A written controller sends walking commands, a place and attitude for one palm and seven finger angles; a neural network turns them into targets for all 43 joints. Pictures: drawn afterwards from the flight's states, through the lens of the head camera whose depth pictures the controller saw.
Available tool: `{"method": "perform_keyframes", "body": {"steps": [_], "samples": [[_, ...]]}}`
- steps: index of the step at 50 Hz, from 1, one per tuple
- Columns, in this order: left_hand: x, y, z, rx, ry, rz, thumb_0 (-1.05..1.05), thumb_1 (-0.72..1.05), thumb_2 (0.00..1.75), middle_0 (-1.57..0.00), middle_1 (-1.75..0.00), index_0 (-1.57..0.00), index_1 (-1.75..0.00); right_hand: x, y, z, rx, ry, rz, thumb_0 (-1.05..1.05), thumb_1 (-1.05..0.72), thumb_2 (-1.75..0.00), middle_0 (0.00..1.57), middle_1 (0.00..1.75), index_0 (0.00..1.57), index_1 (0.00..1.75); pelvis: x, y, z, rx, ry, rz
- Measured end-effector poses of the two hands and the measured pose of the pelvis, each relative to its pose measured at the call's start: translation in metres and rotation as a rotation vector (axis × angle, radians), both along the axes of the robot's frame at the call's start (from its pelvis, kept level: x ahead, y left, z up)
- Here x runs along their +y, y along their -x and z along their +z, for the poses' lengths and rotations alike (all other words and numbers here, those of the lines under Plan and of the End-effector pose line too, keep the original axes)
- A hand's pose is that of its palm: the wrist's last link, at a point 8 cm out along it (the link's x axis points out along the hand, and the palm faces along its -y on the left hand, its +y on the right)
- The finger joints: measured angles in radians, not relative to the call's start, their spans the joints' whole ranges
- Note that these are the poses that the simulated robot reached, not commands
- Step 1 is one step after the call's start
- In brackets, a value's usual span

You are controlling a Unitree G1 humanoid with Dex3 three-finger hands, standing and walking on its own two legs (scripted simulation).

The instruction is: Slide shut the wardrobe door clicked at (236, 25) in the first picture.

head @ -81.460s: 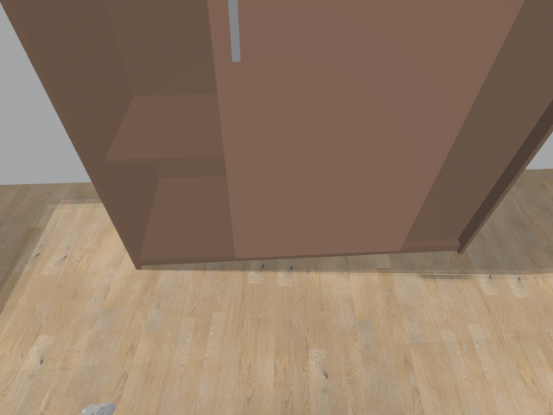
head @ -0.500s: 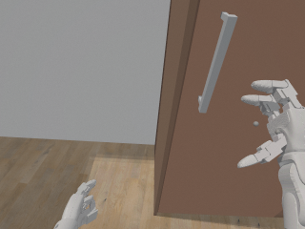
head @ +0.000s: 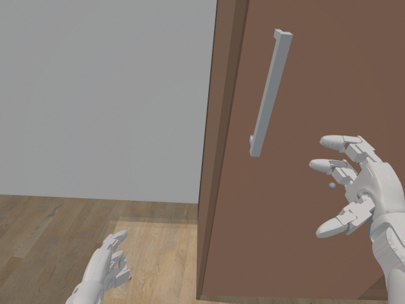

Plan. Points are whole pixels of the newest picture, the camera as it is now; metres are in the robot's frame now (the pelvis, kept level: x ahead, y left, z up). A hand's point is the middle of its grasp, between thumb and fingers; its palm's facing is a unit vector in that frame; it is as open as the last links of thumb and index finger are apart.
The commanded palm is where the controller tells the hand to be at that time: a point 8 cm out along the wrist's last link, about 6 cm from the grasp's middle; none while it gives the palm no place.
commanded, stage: draw the hand back to the body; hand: right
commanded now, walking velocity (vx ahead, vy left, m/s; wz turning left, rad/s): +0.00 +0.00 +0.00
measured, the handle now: (265, 98) +0.41 -0.12 +0.27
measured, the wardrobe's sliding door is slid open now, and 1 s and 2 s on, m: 0.00 0.00 0.00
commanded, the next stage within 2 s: step back with the hand held close in 1.24 s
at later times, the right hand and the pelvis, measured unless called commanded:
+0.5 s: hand (360, 211) +0.21 -0.24 +0.19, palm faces +0.35 +0.89 -0.28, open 12.5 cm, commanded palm +0.16 -0.28 +0.20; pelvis -0.01 -0.01 +0.00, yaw +0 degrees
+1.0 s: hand (384, 231) +0.19 -0.28 +0.16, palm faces +0.44 +0.83 -0.34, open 7.8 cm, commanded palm +0.15 -0.32 +0.18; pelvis +0.01 -0.02 +0.01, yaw +0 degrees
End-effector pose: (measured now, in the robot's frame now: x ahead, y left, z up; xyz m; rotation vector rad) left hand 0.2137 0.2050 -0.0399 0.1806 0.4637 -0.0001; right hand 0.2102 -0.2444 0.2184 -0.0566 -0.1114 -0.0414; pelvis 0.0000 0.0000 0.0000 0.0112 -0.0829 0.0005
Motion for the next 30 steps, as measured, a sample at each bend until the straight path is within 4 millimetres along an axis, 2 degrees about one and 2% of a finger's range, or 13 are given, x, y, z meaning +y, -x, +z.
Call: {"method": "perform_keyframes", "body": {"steps": [9,11,18,24,30], "samples": [[-0.015,-0.003,0.007,-0.015,-0.014,-0.022,0.01,0.9,0.89,-0.2,-0.3,-0.2,-0.3,-0.018,0.014,-0.014,0.041,0.01,-0.047,-0.01,0.52,-0.22,0.25,1.13,0.25,1.13,-0.005,0.008,-0.001,-0.014,-0.003,-0.011],[-0.017,0.001,0.006,-0.015,-0.026,-0.036,0.01,0.9,0.89,-0.2,-0.3,-0.2,-0.3,-0.023,0.018,-0.01,-0.021,0.094,-0.115,-0.01,0.49,-0.23,0.25,1.11,0.25,1.11,-0.006,0.009,-0.001,-0.01,-0.006,-0.009],[-0.012,0.032,-0.015,0.11,-0.048,-0.03,0.01,0.9,0.89,-0.2,-0.3,-0.2,-0.3,-0.031,0.037,-0.016,-0.184,0.214,-0.265,-0.01,0.3,-0.32,0.24,1.0,0.24,1.0,-0.009,0.01,0.002,-0.002,-0.01,0.004],[-0.003,0.059,-0.035,0.227,-0.065,0.019,0.01,0.9,0.89,-0.21,-0.3,-0.2,-0.3,-0.037,0.038,-0.024,-0.186,0.264,-0.287,-0.01,0.1,-0.42,0.24,0.88,0.24,0.88,-0.012,0.008,0.003,-0.004,-0.009,0.007],[0.006,0.067,-0.037,0.248,-0.065,0.072,0.01,0.9,0.89,-0.21,-0.3,-0.2,-0.3,-0.048,0.037,-0.029,-0.157,0.31,-0.298,-0.01,-0.11,-0.52,0.24,0.76,0.23,0.76,-0.014,0.003,0.005,-0.003,-0.01,0.02]]}}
